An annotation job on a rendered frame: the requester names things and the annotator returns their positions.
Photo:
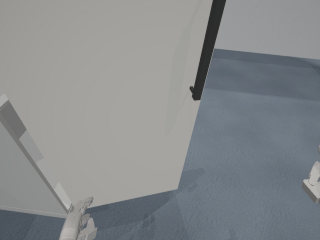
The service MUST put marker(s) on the right robot hand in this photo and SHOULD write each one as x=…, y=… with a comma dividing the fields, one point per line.
x=311, y=185

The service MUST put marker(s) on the left robot hand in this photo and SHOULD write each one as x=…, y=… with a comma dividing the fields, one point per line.
x=73, y=225

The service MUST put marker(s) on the handle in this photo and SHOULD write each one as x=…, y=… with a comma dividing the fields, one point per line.
x=212, y=29

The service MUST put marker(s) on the fridge door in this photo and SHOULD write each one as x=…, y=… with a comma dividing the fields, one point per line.
x=103, y=88

